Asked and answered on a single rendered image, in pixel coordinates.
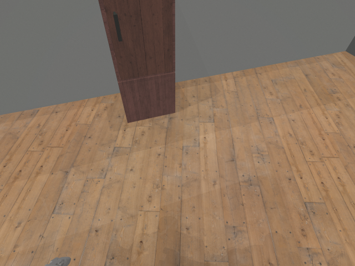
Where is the handle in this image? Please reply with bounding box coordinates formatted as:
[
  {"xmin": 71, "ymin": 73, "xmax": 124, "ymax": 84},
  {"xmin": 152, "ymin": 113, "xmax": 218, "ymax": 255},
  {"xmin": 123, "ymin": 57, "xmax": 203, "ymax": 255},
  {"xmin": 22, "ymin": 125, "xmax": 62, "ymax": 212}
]
[{"xmin": 113, "ymin": 12, "xmax": 122, "ymax": 42}]

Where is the cupboard door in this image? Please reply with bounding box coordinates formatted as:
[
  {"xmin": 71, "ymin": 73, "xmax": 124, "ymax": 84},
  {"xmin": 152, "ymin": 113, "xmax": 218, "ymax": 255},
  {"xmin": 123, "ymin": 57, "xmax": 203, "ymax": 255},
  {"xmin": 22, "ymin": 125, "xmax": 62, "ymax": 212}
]
[{"xmin": 103, "ymin": 0, "xmax": 173, "ymax": 80}]

